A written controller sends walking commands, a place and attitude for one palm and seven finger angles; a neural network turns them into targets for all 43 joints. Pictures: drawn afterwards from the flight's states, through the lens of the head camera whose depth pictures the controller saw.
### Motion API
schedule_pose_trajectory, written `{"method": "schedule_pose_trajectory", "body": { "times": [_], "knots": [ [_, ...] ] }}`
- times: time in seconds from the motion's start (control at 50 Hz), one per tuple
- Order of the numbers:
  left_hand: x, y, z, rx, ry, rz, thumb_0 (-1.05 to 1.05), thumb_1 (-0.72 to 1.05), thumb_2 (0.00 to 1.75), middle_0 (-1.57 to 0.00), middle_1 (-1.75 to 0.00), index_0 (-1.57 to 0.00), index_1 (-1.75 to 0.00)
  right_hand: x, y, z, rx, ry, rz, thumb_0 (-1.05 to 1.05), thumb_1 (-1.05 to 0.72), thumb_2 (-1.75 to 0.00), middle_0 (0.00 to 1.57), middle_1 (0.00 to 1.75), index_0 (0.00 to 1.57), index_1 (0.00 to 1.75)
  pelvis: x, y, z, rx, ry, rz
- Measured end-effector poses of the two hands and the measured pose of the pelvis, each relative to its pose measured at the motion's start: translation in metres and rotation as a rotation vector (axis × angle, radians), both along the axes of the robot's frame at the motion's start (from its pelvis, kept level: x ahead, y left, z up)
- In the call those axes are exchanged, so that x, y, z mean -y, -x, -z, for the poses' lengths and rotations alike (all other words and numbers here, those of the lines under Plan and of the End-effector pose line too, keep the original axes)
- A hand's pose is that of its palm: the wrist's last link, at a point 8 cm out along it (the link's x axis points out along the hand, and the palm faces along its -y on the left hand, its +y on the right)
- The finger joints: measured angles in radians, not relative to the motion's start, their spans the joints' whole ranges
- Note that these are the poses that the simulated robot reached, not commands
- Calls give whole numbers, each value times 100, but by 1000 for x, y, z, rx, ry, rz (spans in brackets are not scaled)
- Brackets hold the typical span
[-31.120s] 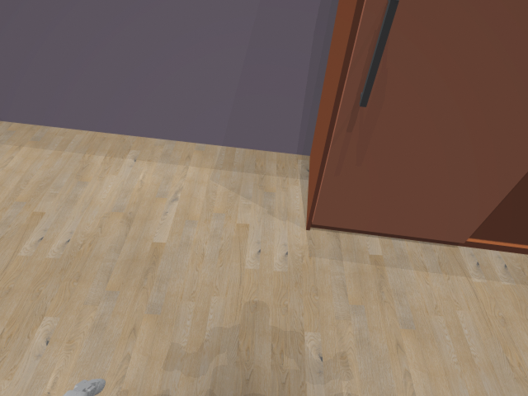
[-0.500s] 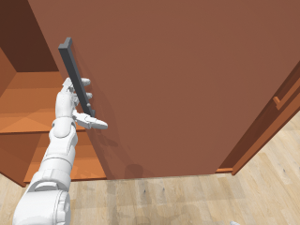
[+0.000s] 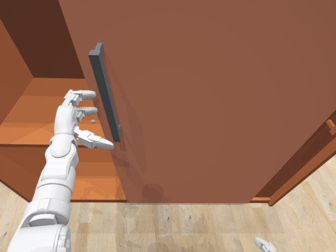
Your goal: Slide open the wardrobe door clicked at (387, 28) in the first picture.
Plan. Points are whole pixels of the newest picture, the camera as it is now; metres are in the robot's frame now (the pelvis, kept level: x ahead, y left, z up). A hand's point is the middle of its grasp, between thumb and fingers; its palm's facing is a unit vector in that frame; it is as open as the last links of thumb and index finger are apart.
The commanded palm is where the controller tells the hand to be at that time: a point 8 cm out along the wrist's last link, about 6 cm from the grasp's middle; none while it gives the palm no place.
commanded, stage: slip the hand off the handle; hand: left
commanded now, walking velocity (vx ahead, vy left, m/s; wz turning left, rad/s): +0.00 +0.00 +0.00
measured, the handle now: (110, 100) +0.45 +0.18 +0.12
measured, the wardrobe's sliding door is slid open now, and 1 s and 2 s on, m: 0.53 0.53 0.53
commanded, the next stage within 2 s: draw the hand back to the body in 0.68 s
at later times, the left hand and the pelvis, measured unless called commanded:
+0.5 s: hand (75, 157) +0.29 +0.22 +0.10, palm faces +0.25 -0.96 -0.14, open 14.7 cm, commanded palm +0.25 +0.26 +0.10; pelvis -0.01 -0.03 +0.00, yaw +1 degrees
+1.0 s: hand (66, 175) +0.23 +0.21 +0.13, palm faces -0.01 -1.00 -0.06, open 14.7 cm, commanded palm +0.20 +0.26 +0.12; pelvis -0.01 -0.03 +0.00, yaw +1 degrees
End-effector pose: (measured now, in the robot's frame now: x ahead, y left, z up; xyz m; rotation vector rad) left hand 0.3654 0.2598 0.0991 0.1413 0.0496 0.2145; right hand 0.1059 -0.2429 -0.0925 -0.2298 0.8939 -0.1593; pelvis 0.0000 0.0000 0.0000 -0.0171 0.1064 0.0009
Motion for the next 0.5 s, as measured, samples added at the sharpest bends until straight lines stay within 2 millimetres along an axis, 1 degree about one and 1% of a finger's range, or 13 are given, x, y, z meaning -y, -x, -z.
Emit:
{"method": "schedule_pose_trajectory", "body": {
  "times": [0.08,0.14,0.22,0.28,0.32,0.4,0.5],
  "knots": [
    [-1,7,-4,28,8,-5,-1,-55,20,-26,-115,-27,-116,6,5,1,-8,-7,14,1,-91,-90,21,30,20,30,4,-2,0,-3,-3,10],
    [-1,21,-6,45,7,-1,-1,-55,20,-26,-115,-27,-116,12,7,1,-1,-15,22,1,-91,-90,21,30,20,30,8,-4,-1,1,-5,15],
    [-1,45,0,22,4,-6,-1,-55,20,-26,-115,-26,-115,19,2,0,18,-16,18,1,-91,-90,21,30,20,30,14,-4,-1,17,-7,12],
    [-4,63,5,2,11,-31,-1,-55,20,-26,-115,-26,-115,25,-6,-2,44,-8,7,1,-91,-90,21,30,20,30,19,-2,-1,28,-9,7],
    [-6,75,5,7,7,-47,-1,-55,20,-26,-115,-26,-115,28,-13,-5,69,0,-4,1,-91,-90,21,30,20,30,22,0,-1,33,-10,4],
    [-5,94,-3,51,-9,-54,-1,-55,20,-26,-115,-26,-115,31,-29,-11,131,11,-33,1,-91,-90,21,30,20,30,28,4,-1,44,-10,-6],
    [-3,111,-9,66,-8,-32,-1,-55,20,-26,-115,-26,-115,30,-47,-19,207,3,-58,1,-91,-90,21,30,20,30,33,7,0,56,-12,-13]
  ]
}}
